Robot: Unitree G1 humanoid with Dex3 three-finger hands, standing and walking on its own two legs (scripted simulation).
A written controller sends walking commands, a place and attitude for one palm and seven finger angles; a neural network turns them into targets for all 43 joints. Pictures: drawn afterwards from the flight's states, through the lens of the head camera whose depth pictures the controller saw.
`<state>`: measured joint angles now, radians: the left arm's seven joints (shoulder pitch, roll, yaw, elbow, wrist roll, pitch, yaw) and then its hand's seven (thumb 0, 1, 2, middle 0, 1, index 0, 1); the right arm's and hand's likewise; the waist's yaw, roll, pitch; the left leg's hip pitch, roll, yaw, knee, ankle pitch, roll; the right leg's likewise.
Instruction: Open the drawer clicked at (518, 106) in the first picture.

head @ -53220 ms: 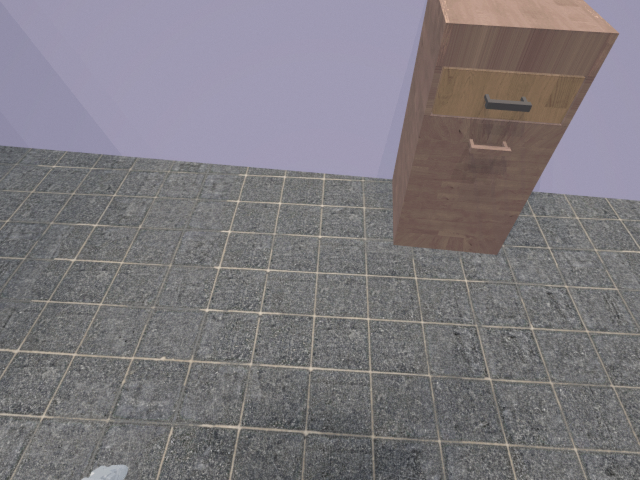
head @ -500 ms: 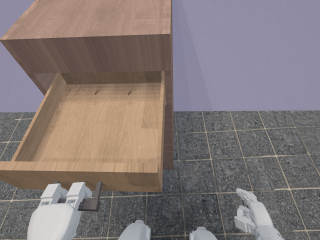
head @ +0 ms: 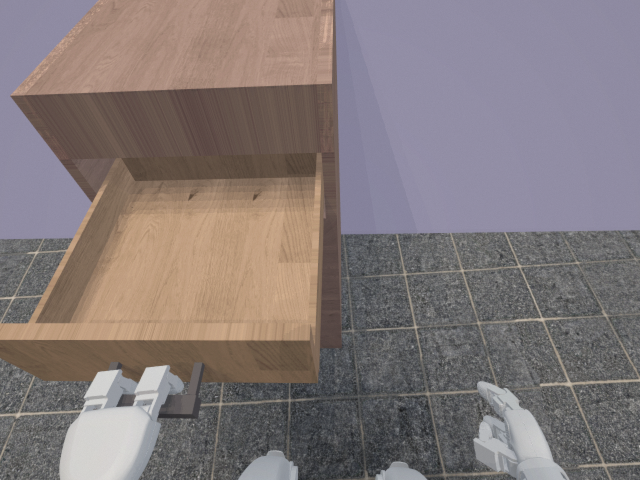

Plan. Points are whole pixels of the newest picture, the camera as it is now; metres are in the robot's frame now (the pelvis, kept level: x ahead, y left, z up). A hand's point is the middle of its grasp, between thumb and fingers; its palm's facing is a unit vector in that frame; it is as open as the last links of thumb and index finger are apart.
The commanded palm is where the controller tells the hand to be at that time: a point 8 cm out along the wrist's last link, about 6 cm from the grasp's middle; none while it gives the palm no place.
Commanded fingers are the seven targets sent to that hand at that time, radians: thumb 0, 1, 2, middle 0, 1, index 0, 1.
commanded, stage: lift the hand off the handle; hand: left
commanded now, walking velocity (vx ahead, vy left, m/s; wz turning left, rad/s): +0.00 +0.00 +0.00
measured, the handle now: (150, 388) +0.22 +0.23 +0.01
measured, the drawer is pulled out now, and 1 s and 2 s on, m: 0.30 0.30 0.30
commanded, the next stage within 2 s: none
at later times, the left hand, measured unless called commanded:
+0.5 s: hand (137, 435) +0.17 +0.23 +0.01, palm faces -0.03 -0.10 -0.99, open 13.8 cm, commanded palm +0.15 +0.23 +0.06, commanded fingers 0.00 -0.50 0.30 -0.30 -1.20 -0.30 -1.20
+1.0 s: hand (108, 433) +0.17 +0.24 +0.04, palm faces -0.03 -0.15 -0.99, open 13.8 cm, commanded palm +0.15 +0.23 +0.10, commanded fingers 0.00 -0.50 0.30 -0.30 -1.20 -0.30 -1.20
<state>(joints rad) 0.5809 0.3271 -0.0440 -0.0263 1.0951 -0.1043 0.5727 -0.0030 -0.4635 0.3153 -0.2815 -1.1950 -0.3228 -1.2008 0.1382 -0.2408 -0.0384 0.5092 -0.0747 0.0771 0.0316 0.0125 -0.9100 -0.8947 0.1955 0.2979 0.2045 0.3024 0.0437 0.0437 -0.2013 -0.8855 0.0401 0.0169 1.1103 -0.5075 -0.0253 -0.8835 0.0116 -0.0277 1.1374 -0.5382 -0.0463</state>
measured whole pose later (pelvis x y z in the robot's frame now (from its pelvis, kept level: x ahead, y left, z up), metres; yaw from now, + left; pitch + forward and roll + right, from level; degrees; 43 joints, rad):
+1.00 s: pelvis +0.01 +0.02 +0.03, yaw +0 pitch +11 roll +0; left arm 0.63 0.35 -0.06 -0.16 1.01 -0.05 0.45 0.00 -0.48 0.31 -0.32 -1.20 -0.32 -1.20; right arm 0.16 -0.23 -0.01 0.50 -0.05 0.07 0.04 0.01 -0.91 -0.89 0.20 0.30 0.20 0.30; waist 0.06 0.06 -0.16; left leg -0.68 0.03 0.03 0.94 -0.46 0.00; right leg -0.67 0.01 -0.02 0.95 -0.48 -0.02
